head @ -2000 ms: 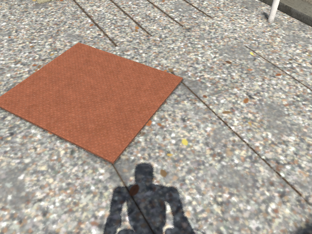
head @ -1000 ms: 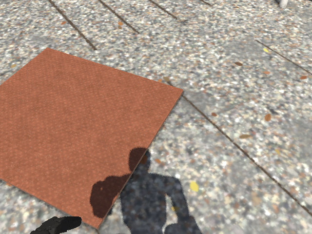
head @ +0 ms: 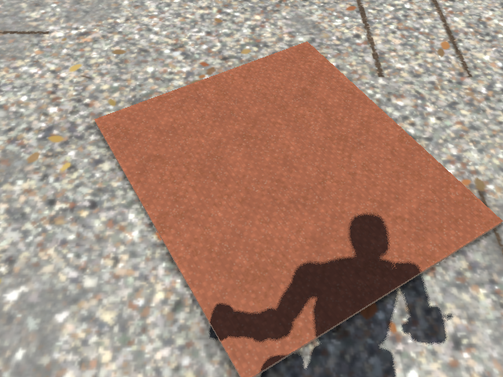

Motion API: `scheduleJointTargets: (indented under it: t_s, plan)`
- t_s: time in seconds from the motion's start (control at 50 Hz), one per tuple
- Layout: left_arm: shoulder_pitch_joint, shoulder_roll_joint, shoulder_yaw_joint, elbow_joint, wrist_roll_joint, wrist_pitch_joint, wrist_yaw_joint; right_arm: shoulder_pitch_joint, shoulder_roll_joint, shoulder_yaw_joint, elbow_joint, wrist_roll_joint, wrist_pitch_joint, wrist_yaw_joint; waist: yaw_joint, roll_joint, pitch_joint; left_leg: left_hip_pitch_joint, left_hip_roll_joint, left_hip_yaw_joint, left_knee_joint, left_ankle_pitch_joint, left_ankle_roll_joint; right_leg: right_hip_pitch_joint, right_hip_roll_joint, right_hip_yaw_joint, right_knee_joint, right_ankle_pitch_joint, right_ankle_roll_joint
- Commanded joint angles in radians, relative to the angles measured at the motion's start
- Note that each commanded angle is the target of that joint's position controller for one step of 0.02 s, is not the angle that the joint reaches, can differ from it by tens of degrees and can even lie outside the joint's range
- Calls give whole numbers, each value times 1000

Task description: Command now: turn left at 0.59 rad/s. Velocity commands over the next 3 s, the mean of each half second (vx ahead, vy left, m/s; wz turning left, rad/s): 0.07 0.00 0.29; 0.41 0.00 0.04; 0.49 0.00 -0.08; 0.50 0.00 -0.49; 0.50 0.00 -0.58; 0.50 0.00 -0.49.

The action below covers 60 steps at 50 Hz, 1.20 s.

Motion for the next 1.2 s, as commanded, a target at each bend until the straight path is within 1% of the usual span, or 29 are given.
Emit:
scheduleJointTargets:
  t_s: [0.02,0.06,0.08,0.1,0.12,0.14,0.18,0.3,0.38,0.42,0.44,0.46,0.48,0.5,0.52,0.6,0.66,0.72,0.8,0.82,0.84,0.86,0.88,0.9,0.92,0.96,1.02,1.08,1.2]
  plan:
    - [27,99,24,-61,-7,-32,-17,-42,-161,-34,-82,5,-4,-5,34,177,-146,158,236,-311,-69,276,159,77,23,-19,-152,32,-18]
    - [116,132,37,-35,2,-35,-26,-49,-129,-21,-96,13,4,-14,72,137,-161,85,170,-268,15,198,84,266,-45,-8,-352,234,-55]
    - [121,198,49,-43,22,-27,-20,7,-67,-5,-98,2,5,-14,29,-81,-180,-54,54,-130,226,-98,24,389,-253,182,-376,426,-134]
    - [114,235,50,-48,59,-20,-24,17,-94,-14,-135,5,-7,-11,7,-301,-145,-239,-73,-12,411,-487,-23,367,-419,434,-409,607,-337]
    - [73,186,39,-78,55,-25,-23,36,-182,-37,-112,-6,-18,-6,9,-214,-143,-246,-8,-46,619,-475,-54,327,-461,440,-414,598,-401]
    - [20,140,27,-94,41,-25,-18,50,-203,-49,-84,3,-14,-4,-5,-146,-118,-244,3,-43,691,-397,-66,305,-388,315,-393,566,-355]
    - [-8,107,15,-98,8,-20,-16,66,-150,-40,-52,-4,7,-13,-8,-107,-81,-257,11,-36,727,-288,-100,305,-285,189,-373,496,-278]
    - [52,122,7,-61,13,-5,-13,-21,-33,14,-73,-1,12,0,44,-179,-94,-45,83,104,307,-249,-129,316,-216,55,-368,491,-269]
    - [121,183,18,-38,-16,-1,-19,0,-68,8,-39,12,-4,14,58,-183,-41,138,54,217,-9,-129,-78,207,-216,117,-425,-56,-261]
    - [131,153,6,-36,-11,-11,-23,51,-80,5,-14,11,-21,15,27,-144,-33,277,75,187,-83,-131,-15,115,-200,125,-394,-140,-219]
    - [89,100,-11,-52,1,-25,-30,134,-100,1,7,10,-31,12,-11,-83,-59,401,167,73,-93,-123,31,7,-162,78,-279,-117,-174]
    - [51,32,-26,-93,6,-46,-35,214,-193,-25,45,-2,-39,16,-11,175,-71,433,303,-147,-147,-255,126,-131,-3,-143,-51,-103,-98]
    - [-44,98,-14,-130,-7,-65,-34,259,-209,-33,47,-6,-58,31,-80,248,6,397,444,-383,-289,-331,237,-261,-2,-136,94,-216,-83]
    - [-66,150,7,-142,-26,-72,-34,247,-169,-20,51,-16,-80,31,-72,207,78,386,473,-417,-321,-346,264,-355,-54,-76,232,-218,-91]
    - [-21,143,10,-123,-35,-75,-39,217,-136,-10,46,-12,-96,29,-43,179,86,403,439,-362,-320,-347,241,-385,-81,-59,288,-172,-104]
    - [-22,91,0,-114,-11,-93,-68,177,-100,1,41,-2,-105,27,-25,126,56,406,341,-130,-343,-35,166,-349,-111,-90,184,85,-101]
    - [-68,49,-21,-131,-6,-92,-84,186,-121,-6,45,5,-101,29,-40,133,42,290,286,1,-337,46,144,-170,-73,-137,-10,211,-74]
    - [-91,80,-21,-153,-16,-84,-90,214,-157,-15,58,14,-107,34,-41,148,54,226,321,-5,-336,11,144,-58,-55,-135,-97,249,-76]
    - [62,144,4,-118,-15,-83,-80,194,-165,-12,69,14,-106,33,63,131,9,225,325,30,-173,219,96,158,-18,-157,-166,217,-134]
    - [201,181,25,-78,-18,-83,-71,202,-133,0,71,8,-105,32,126,96,-75,177,273,87,24,341,67,339,-16,-151,-170,209,-163]
    - [353,254,42,-57,-1,-82,-61,231,-67,24,44,-6,-106,30,164,-66,-220,-34,187,158,382,177,9,611,-214,115,-206,109,-244]
    - [416,309,48,-42,6,-85,-73,304,4,44,23,9,-125,23,130,-355,-339,-276,42,97,679,-387,-28,767,-400,625,-433,-181,-368]
    - [349,221,20,-51,-2,-92,-77,256,-105,19,34,35,-137,28,127,-233,-231,-382,94,19,804,-368,-16,687,-396,651,-495,-296,-343]
    - [277,182,8,-67,-3,-94,-75,181,-141,9,18,45,-142,33,108,-166,-114,-425,149,51,808,-277,9,571,-374,505,-490,-239,-308]
    - [214,164,2,-80,4,-92,-74,143,-126,14,12,31,-143,30,81,-77,-68,-390,194,75,769,-184,16,462,-334,400,-495,-125,-287]
    - [161,123,-10,-88,22,-95,-74,146,-97,11,21,11,-132,32,33,-85,-35,-310,244,75,694,-76,14,336,-262,257,-536,39,-274]
    - [176,122,-9,-73,11,-108,-70,155,-69,14,29,5,-109,34,13,-74,-20,-312,253,97,633,-5,-12,295,-237,151,-585,178,-296]
    - [224,138,-6,-49,8,-104,-57,51,-64,16,-5,-10,-107,30,36,-36,18,-404,257,107,497,115,-49,325,-234,88,-608,291,-299]
    - [322,156,-6,-13,-1,-83,-40,-146,-19,39,-59,-1,-128,54,109,-39,58,-352,206,169,177,323,-56,371,-206,-20,-604,360,-260]
Next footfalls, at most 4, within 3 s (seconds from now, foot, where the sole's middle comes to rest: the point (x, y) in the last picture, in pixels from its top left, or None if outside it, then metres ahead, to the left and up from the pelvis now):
0.08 right None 0.06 -0.13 -0.78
0.44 left None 0.00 0.11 -0.78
0.82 right None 0.30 -0.12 -0.78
1.36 left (193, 313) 0.61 0.16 -0.76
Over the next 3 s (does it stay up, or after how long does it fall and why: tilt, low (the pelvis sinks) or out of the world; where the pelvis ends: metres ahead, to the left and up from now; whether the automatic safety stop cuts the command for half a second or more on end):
stays up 1.23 -0.25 0.00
